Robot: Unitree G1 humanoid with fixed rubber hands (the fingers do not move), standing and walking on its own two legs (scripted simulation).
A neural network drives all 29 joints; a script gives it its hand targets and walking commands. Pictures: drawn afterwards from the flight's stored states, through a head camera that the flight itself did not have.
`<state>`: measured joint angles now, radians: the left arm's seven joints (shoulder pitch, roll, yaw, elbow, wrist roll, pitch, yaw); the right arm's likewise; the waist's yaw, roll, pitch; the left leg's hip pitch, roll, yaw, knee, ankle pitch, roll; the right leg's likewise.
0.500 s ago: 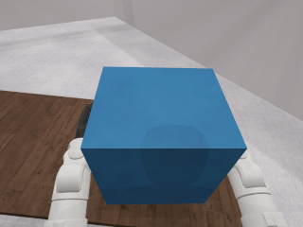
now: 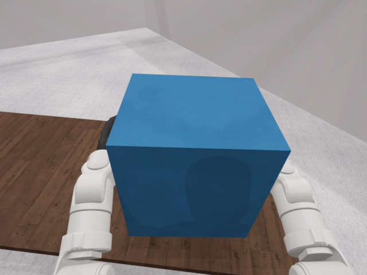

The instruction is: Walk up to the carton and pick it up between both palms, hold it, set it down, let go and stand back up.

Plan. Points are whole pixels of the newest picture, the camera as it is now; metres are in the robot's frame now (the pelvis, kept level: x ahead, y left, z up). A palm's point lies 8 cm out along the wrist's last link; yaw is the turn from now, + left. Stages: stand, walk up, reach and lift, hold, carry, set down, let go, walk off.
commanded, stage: reach and lift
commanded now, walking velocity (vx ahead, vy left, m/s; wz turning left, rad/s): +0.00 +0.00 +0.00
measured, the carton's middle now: (190, 157) +0.36 +0.01 +0.12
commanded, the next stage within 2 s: hold in 0.32 s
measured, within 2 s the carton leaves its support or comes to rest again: neither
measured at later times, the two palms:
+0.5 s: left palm (103, 143) +0.36 +0.19 +0.16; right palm (271, 145) +0.37 -0.17 +0.16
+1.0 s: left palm (101, 146) +0.34 +0.19 +0.16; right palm (272, 148) +0.36 -0.17 +0.16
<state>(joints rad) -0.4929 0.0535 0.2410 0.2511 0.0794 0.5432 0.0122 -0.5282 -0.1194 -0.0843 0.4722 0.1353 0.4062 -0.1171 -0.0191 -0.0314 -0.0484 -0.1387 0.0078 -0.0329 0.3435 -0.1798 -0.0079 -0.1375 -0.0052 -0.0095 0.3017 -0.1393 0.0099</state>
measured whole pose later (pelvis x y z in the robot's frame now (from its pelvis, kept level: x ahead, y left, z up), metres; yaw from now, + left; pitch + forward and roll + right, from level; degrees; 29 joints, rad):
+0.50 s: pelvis +0.00 +0.00 +0.00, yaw +1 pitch -2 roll -1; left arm -0.51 0.06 0.25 0.18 0.09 0.59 0.01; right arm -0.56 -0.13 -0.08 0.44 0.19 0.42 -0.14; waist -0.04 -0.05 -0.06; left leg -0.14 0.01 -0.06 0.37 -0.20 -0.01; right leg -0.12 0.00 -0.03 0.30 -0.15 0.01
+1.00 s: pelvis +0.01 +0.00 +0.00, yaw +1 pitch -2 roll -1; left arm -0.42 0.04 0.23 0.00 0.09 0.64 0.03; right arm -0.49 -0.15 -0.04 0.30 0.22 0.45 -0.14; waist -0.05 -0.02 -0.04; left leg -0.14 0.01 -0.05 0.38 -0.21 -0.01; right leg -0.10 0.00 -0.03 0.28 -0.14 0.01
